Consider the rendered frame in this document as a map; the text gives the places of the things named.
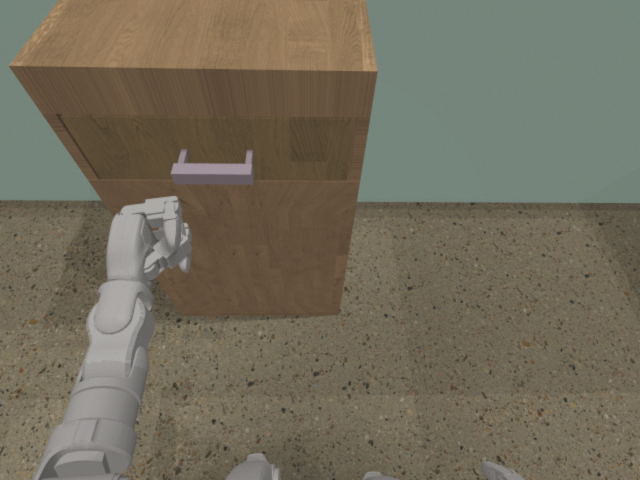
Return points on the left robot thigh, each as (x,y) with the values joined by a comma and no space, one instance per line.
(254,470)

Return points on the handle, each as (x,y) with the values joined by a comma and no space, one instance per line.
(212,173)

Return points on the drawer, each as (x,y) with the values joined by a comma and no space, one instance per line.
(147,146)

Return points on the robot left hand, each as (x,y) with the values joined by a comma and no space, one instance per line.
(131,241)

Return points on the left robot forearm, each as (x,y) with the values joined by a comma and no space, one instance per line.
(97,433)

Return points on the cabinet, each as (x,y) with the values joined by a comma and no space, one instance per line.
(277,247)

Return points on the left robot shin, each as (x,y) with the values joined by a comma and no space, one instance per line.
(253,457)

